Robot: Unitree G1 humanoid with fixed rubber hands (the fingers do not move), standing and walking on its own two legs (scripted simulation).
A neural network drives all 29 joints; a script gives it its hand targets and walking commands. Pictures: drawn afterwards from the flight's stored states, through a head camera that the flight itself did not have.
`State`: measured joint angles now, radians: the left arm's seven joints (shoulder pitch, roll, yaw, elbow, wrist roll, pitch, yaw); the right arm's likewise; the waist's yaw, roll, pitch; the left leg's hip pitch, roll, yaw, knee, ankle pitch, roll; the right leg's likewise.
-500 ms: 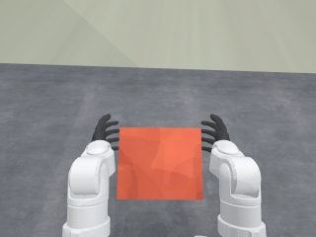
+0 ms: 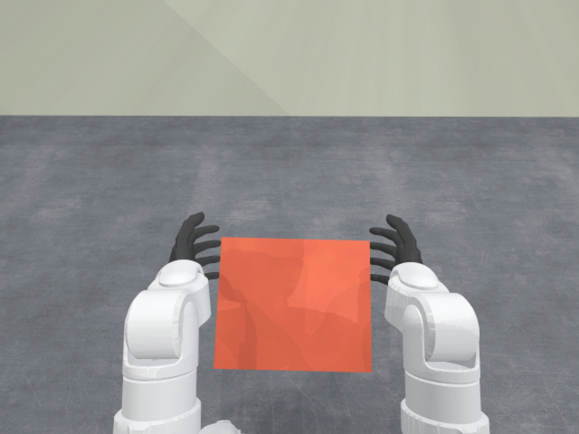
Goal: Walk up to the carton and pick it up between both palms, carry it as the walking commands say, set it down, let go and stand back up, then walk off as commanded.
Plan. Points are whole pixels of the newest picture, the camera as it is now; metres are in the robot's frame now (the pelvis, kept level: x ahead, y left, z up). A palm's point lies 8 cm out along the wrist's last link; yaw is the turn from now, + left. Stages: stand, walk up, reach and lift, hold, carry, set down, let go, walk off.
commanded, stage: carry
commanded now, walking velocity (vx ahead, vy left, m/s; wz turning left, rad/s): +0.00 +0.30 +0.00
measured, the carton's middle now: (292, 298) +0.30 -0.01 -0.02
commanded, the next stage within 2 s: none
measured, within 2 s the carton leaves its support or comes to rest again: neither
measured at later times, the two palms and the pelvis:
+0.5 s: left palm (29, 356) +0.20 +0.27 +0.10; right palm (284, 358) +0.19 +0.00 +0.08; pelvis -0.10 +0.14 -0.01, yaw -2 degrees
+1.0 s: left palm out of the picture +0.01 +0.33 +0.09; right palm out of the picture +0.01 +0.06 +0.08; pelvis -0.28 +0.19 -0.01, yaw -2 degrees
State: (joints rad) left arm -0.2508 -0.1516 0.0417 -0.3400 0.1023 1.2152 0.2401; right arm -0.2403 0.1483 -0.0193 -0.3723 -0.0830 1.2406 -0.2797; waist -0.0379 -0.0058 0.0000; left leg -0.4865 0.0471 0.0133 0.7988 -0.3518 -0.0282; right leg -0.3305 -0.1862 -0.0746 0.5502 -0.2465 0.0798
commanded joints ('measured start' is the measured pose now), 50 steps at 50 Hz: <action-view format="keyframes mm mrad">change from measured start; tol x32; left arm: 1 -266 -992 -473 -101 -310 -23 -217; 50 -329 -1051 -537 -37 -382 -9 -242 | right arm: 1 -358 1043 573 -81 370 -28 249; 50 -296 1008 472 -46 281 -56 242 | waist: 1 49 -284 -319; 6 18 350 -361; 26 42 -219 -311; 38 27 337 -418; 50 36 101 -350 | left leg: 1 81 -40 102 -188 -2 -2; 8 398 235 -171 -331 715 207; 32 34 1 39 -36 -20 22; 38 345 359 -325 -364 920 204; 50 164 117 -78 -454 95 -33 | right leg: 1 228 -149 68 -52 519 -128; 6 -257 109 -40 482 -512 -25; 24 208 29 166 -148 -58 -125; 33 188 -80 135 53 757 -191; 35 140 -27 108 121 624 -133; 38 -120 182 4 424 -395 -42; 50 232 121 89 -288 -137 -104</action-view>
